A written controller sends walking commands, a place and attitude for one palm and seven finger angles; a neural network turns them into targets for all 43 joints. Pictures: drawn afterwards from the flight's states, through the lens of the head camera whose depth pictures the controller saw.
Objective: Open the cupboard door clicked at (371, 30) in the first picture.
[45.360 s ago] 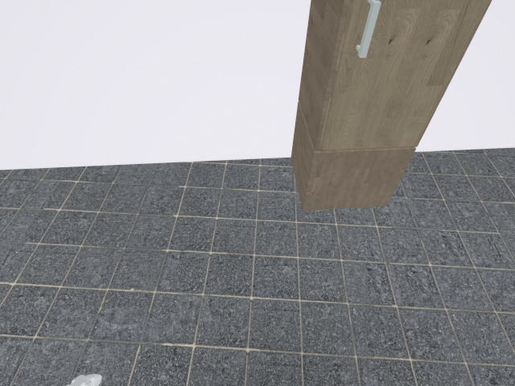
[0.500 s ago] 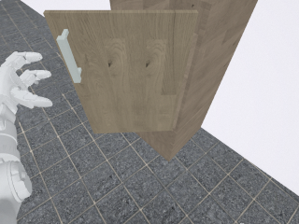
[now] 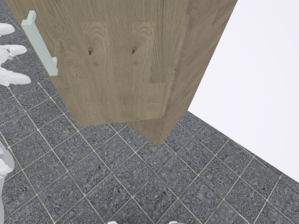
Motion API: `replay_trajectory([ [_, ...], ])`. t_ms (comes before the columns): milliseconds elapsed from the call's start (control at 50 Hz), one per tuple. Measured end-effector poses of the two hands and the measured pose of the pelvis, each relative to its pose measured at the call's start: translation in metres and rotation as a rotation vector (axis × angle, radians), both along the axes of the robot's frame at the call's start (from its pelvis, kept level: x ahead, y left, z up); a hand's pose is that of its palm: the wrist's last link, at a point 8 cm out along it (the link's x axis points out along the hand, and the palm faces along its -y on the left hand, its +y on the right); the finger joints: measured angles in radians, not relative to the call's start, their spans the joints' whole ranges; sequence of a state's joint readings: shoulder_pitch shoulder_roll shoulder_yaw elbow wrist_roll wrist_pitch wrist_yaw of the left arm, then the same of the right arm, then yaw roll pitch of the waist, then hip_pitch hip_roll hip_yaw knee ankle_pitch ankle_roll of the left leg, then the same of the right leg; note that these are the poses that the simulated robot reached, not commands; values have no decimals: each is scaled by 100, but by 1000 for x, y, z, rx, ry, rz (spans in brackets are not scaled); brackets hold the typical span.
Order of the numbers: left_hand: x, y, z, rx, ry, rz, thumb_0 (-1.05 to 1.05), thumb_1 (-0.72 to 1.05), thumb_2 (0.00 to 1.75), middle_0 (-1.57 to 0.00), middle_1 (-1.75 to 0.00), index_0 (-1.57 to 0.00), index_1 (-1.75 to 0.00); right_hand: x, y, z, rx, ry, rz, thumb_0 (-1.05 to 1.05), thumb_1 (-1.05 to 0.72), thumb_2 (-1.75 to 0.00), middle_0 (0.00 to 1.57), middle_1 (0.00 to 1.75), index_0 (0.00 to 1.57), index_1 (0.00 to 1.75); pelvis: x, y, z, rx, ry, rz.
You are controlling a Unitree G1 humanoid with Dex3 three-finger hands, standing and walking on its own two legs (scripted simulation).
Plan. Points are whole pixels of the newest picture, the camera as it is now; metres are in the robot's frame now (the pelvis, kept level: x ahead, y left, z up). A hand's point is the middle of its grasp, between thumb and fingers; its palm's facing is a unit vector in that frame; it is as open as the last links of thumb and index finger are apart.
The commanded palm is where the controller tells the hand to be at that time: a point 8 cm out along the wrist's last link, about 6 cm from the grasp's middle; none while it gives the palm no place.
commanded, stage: move the hooked fingers beside the handle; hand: left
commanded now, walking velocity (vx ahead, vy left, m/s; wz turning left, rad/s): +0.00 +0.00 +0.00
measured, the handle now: (43, 45) +0.53 +0.24 +0.15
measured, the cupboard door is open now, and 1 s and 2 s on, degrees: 47 47 47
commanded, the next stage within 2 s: slide the fingers in behind the handle in 0.68 s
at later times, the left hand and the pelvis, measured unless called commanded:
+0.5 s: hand (15, 63) +0.47 +0.28 +0.16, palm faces +0.07 -1.00 +0.01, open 14.0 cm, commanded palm +0.44 +0.33 +0.15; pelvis +0.01 +0.00 +0.00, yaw +1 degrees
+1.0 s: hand (24, 60) +0.48 +0.26 +0.16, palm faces +0.06 -1.00 +0.00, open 14.0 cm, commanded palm +0.45 +0.31 +0.15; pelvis +0.00 -0.01 +0.00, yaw +1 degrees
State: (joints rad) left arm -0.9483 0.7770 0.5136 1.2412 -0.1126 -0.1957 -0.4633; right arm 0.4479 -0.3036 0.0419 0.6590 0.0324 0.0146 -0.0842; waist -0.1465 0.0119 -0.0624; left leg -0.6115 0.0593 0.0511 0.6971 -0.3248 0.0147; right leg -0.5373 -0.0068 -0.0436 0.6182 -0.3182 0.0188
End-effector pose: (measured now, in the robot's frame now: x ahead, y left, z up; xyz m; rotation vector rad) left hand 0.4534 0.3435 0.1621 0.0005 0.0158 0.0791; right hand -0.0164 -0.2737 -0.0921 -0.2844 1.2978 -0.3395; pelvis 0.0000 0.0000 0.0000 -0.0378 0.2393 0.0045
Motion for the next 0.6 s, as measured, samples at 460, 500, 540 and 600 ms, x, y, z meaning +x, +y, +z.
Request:
replay_trajectory([
  [460, -10, -6, -6, -5, -4, -10, -2, -50, 30, -30, -120, -30, -120, 64, 5, -5, 31, -112, 73, 1, -90, -90, 20, 30, 20, 30, 10, 0, -1, -4, -15, 17],
  [500, -11, -10, -6, -13, -5, -4, -2, -50, 30, -30, -120, -30, -120, 68, 5, -5, 36, -128, 79, 1, -90, -90, 20, 30, 20, 30, 9, -1, -1, -2, -18, 17],
  [540, -11, -14, -6, -8, -3, 3, -2, -50, 30, -30, -120, -30, -120, 71, 5, -5, 41, -142, 82, 1, -90, -90, 20, 30, 20, 30, 8, -3, -1, 0, -21, 16],
  [600, -12, -16, -7, -9, 2, 15, -2, -50, 30, -30, -120, -30, -120, 71, 4, -6, 46, -151, 83, 1, -90, -90, 20, 30, 20, 30, 6, -5, -1, 1, -25, 16],
])
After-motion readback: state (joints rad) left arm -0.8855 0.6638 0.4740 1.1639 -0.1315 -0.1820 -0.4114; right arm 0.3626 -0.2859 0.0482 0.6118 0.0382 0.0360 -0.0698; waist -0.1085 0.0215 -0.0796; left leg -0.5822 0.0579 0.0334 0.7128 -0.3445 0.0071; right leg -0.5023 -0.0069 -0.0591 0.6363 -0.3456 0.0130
